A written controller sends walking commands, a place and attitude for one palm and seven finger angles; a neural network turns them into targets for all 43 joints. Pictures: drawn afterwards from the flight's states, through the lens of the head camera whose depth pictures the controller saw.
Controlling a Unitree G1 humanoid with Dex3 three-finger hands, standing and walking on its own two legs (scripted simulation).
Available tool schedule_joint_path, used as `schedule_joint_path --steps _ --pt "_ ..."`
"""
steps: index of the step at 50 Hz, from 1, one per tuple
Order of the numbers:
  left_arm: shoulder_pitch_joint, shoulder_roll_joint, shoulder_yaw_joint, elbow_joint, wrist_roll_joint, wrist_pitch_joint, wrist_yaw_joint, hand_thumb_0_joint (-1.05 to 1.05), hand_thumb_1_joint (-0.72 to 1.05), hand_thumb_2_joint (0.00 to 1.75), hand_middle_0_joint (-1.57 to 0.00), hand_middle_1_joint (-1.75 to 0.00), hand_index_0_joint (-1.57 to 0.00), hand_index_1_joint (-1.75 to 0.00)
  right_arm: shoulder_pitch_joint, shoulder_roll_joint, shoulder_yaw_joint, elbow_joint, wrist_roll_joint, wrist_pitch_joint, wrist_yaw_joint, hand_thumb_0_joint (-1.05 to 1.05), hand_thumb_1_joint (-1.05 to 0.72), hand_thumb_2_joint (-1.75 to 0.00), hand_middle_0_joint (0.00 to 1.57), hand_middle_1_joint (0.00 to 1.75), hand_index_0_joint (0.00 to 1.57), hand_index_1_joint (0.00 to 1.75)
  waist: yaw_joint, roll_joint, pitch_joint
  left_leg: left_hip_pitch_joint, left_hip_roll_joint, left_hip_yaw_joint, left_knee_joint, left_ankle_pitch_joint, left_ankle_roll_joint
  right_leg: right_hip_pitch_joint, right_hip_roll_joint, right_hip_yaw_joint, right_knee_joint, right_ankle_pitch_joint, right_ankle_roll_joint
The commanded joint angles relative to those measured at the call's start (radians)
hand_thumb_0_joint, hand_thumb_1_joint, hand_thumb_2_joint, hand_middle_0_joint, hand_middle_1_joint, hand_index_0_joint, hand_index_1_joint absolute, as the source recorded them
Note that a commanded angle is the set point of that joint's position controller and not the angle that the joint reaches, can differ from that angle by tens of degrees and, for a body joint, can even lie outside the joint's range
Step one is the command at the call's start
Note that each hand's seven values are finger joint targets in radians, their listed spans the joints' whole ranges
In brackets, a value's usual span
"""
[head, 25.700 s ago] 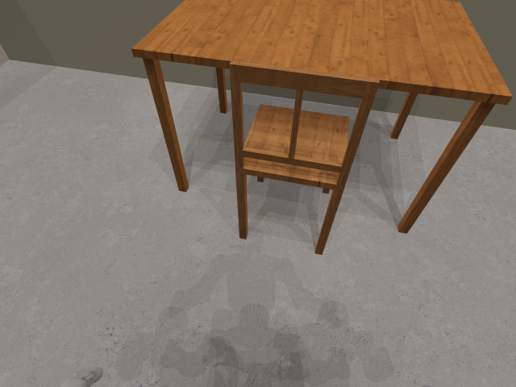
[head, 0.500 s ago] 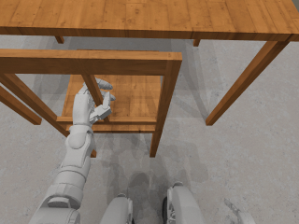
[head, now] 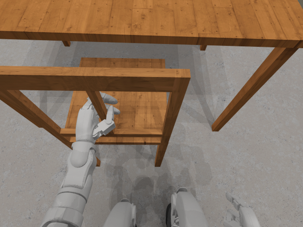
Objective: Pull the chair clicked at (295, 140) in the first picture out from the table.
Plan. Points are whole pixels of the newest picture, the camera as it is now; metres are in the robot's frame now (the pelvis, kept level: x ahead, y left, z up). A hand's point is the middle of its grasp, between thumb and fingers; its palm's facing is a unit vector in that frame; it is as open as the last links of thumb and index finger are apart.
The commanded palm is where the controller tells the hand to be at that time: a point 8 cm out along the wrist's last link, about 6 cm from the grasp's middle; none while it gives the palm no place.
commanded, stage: hook a spindle and tug to test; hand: left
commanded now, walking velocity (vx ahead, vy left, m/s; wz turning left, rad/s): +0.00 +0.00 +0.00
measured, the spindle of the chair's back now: (103, 114) +0.40 +0.13 +0.01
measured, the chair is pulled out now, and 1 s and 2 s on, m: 0.03 0.12 0.25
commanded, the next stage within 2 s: step backward, pulling the chair out in 0.06 s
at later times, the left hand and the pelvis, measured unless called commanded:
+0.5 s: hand (108, 123) +0.36 +0.11 +0.03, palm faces -0.07 -0.99 -0.13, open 5.0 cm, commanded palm +0.34 +0.17 +0.03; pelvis +0.02 +0.01 +0.10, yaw +0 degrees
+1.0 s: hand (107, 154) +0.29 +0.11 +0.03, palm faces -0.01 -0.99 -0.15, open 5.1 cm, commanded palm +0.27 +0.16 +0.03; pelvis -0.04 -0.01 +0.10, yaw -2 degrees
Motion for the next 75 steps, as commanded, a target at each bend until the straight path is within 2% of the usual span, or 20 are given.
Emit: schedule_joint_path --steps 1,8,9,11,12,14,17,22,32,43,48,52,55,60,63,65,68,70,72,75 --pt "-0.133 0.069 -0.001 -0.253 -0.003 -0.068 -0.010 0.00 0.90 0.90 -0.50 -1.45 -0.50 -1.45 0.061 -0.136 -0.050 -0.120 0.002 -0.032 -0.007 0.00 -0.90 -0.90 0.20 0.30 0.20 0.30 -0.006 -0.014 -0.456 0.119 0.005 -0.031 -0.169 0.497 -0.034 0.473 0.011 0.033 -0.086 0.387 -0.025" --pt "-0.161 0.058 -0.015 -0.249 -0.001 -0.073 -0.005 0.00 0.90 0.90 -0.50 -1.45 -0.50 -1.45 0.050 -0.135 -0.047 -0.111 -0.001 -0.044 -0.013 0.00 -0.90 -0.90 0.20 0.30 0.20 0.30 -0.022 -0.029 -0.425 0.082 0.000 -0.031 -0.150 0.440 -0.031 0.451 0.009 0.038 -0.083 0.356 -0.021" --pt "-0.338 0.315 0.061 -0.432 0.077 0.036 0.059 0.00 0.90 0.90 -0.50 -1.45 -0.50 -1.45 0.114 -0.117 -0.051 -0.177 0.041 0.033 -0.057 0.00 -0.90 -0.90 0.20 0.30 0.20 0.30 0.003 -0.049 -0.620 0.360 0.009 -0.001 -0.365 0.412 -0.010 0.881 -0.070 0.164 -0.325 0.369 -0.027" --pt "-0.260 0.252 0.037 -0.372 0.078 0.141 0.105 0.00 0.90 0.90 -0.50 -1.45 -0.50 -1.45 0.089 -0.111 -0.037 -0.191 0.051 0.059 -0.110 0.00 -0.90 -0.90 0.20 0.30 0.20 0.30 -0.014 0.042 -0.520 0.421 0.009 -0.003 -0.438 0.446 -0.013 0.889 -0.083 0.138 -0.374 0.531 -0.033" --pt "-0.170 0.183 -0.019 -0.248 0.083 0.188 0.100 0.00 0.90 0.90 -0.50 -1.45 -0.50 -1.45 0.060 -0.104 -0.023 -0.170 0.053 0.074 -0.119 0.00 -0.90 -0.90 0.20 0.30 0.20 0.30 -0.012 0.058 -0.397 0.403 0.026 -0.031 -0.509 0.366 -0.018 0.821 -0.088 0.115 -0.406 0.408 -0.031" --pt "-0.158 0.143 -0.050 -0.104 0.082 0.242 0.111 0.00 0.90 0.90 -0.50 -1.45 -0.50 -1.45 0.074 -0.110 -0.013 -0.136 0.065 0.097 -0.141 0.00 -0.90 -0.90 0.20 0.30 0.20 0.30 -0.017 -0.092 -0.299 0.424 0.054 -0.042 -0.551 0.335 0.001 0.855 -0.087 0.112 -0.469 0.396 -0.011" --pt "-0.245 0.132 -0.061 0.063 0.089 0.259 0.116 0.00 0.90 0.90 -0.50 -1.45 -0.50 -1.45 0.085 -0.123 -0.008 -0.079 0.059 0.104 -0.165 0.00 -0.90 -0.90 0.20 0.30 0.20 0.30 -0.019 -0.053 -0.220 0.504 0.098 -0.070 -0.651 0.519 -0.010 0.885 -0.100 0.092 -0.481 0.612 -0.010" --pt "-0.323 0.127 -0.071 0.222 0.092 0.250 0.099 0.00 0.90 0.90 -0.50 -1.45 -0.50 -1.45 0.123 -0.130 -0.022 -0.032 0.047 0.111 -0.168 0.00 -0.90 -0.90 0.20 0.30 0.20 0.30 -0.015 0.025 -0.215 0.693 0.146 -0.077 -0.671 0.910 -0.036 0.932 -0.109 0.100 -0.537 0.867 -0.013" --pt "-0.174 0.139 -0.039 0.189 0.086 0.217 0.091 0.00 0.90 0.90 -0.50 -1.45 -0.50 -1.45 0.064 -0.133 -0.036 -0.066 0.035 0.121 -0.145 0.00 -0.90 -0.90 0.20 0.30 0.20 0.30 0.019 0.075 -0.211 0.776 0.194 -0.092 -0.730 0.981 -0.048 0.992 -0.090 0.102 -0.582 0.807 -0.025" --pt "-0.242 0.159 -0.034 0.198 0.079 0.207 0.116 0.00 0.90 0.90 -0.50 -1.45 -0.50 -1.45 0.044 -0.122 -0.029 -0.028 0.045 0.097 -0.161 0.00 -0.90 -0.90 0.20 0.30 0.20 0.30 0.017 -0.002 -0.145 0.671 0.170 -0.055 -0.756 0.562 -0.025 0.962 -0.104 0.142 -0.608 0.606 -0.020" --pt "-0.287 0.176 -0.038 0.271 0.080 0.195 0.131 0.00 0.90 0.90 -0.50 -1.45 -0.50 -1.45 0.062 -0.122 -0.028 0.007 0.055 0.073 -0.160 0.00 -0.90 -0.90 0.20 0.30 0.20 0.30 0.018 -0.120 -0.102 0.669 0.073 -0.031 -0.688 0.241 -0.022 0.883 -0.183 0.259 -0.816 0.286 -0.043" --pt "-0.315 0.169 -0.051 0.316 0.090 0.197 0.144 0.00 0.90 0.90 -0.50 -1.45 -0.50 -1.45 0.063 -0.131 -0.030 0.038 0.059 0.051 -0.143 0.00 -0.90 -0.90 0.20 0.30 0.20 0.30 0.024 -0.157 -0.098 0.709 0.041 -0.027 -0.618 0.190 -0.029 0.886 -0.257 0.300 -0.942 0.180 -0.071" --pt "-0.323 0.165 -0.059 0.315 0.092 0.209 0.147 0.00 0.90 0.90 -0.50 -1.45 -0.50 -1.45 0.058 -0.147 -0.028 0.049 0.061 0.040 -0.144 0.00 -0.90 -0.90 0.20 0.30 0.20 0.30 0.015 -0.103 -0.122 0.736 0.073 -0.046 -0.745 0.268 -0.020 0.920 -0.215 0.211 -0.876 0.263 -0.043" --pt "-0.332 0.101 -0.117 0.254 0.080 0.215 0.146 0.00 0.90 0.90 -0.50 -1.45 -0.50 -1.45 0.009 -0.149 -0.014 -0.018 0.066 0.042 -0.162 0.00 -0.90 -0.90 0.20 0.30 0.20 0.30 0.043 0.070 -0.041 0.556 0.225 -0.114 -0.957 0.122 0.047 0.937 -0.051 0.074 -0.597 0.063 0.012" --pt "-0.385 0.083 -0.112 0.240 0.068 0.212 0.136 0.00 0.90 0.90 -0.50 -1.45 -0.50 -1.45 0.003 -0.131 -0.015 -0.014 0.054 0.037 -0.169 0.00 -0.90 -0.90 0.20 0.30 0.20 0.30 0.044 0.075 -0.041 0.586 0.306 -0.162 -0.915 0.419 0.090 0.918 -0.023 0.073 -0.401 0.189 0.011" --pt "-0.399 0.093 -0.098 0.260 0.076 0.213 0.131 0.00 0.90 0.90 -0.50 -1.45 -0.50 -1.45 0.017 -0.131 -0.021 0.005 0.045 0.026 -0.165 0.00 -0.90 -0.90 0.20 0.30 0.20 0.30 0.044 0.003 -0.044 0.630 0.296 -0.141 -0.841 0.511 0.076 0.907 -0.028 0.085 -0.473 0.230 0.007" --pt "-0.402 0.080 -0.111 0.297 0.097 0.197 0.123 0.00 0.90 0.90 -0.50 -1.45 -0.50 -1.45 0.012 -0.136 -0.023 0.036 0.029 0.007 -0.151 0.00 -0.90 -0.90 0.20 0.30 0.20 0.30 0.047 0.079 0.027 0.599 0.276 -0.136 -0.830 0.426 0.051 0.872 -0.044 0.115 -0.524 0.229 -0.008" --pt "-0.368 0.127 -0.068 0.304 0.097 0.190 0.126 0.00 0.90 0.90 -0.50 -1.45 -0.50 -1.45 0.040 -0.146 -0.039 0.054 0.031 0.002 -0.150 0.00 -0.90 -0.90 0.20 0.30 0.20 0.30 0.040 0.012 -0.086 0.672 0.258 -0.105 -0.762 0.556 0.034 0.913 -0.044 0.121 -0.544 0.360 -0.003" --pt "-0.333 0.138 -0.062 0.285 0.091 0.187 0.120 0.00 0.90 0.90 -0.50 -1.45 -0.50 -1.45 0.029 -0.127 -0.039 0.039 0.034 0.004 -0.146 0.00 -0.90 -0.90 0.20 0.30 0.20 0.30 0.039 -0.087 -0.124 0.664 0.194 -0.054 -0.689 0.437 -0.003 0.923 -0.117 0.226 -0.627 0.393 -0.025" --pt "-0.272 0.187 -0.031 0.302 0.084 0.191 0.134 0.00 0.90 0.90 -0.50 -1.45 -0.50 -1.45 0.031 -0.118 -0.044 0.040 0.039 0.004 -0.141 0.00 -0.90 -0.90 0.20 0.30 0.20 0.30 0.044 -0.186 -0.115 0.683 0.056 0.000 -0.471 0.157 -0.059 0.855 -0.309 0.437 -0.868 0.296 -0.121"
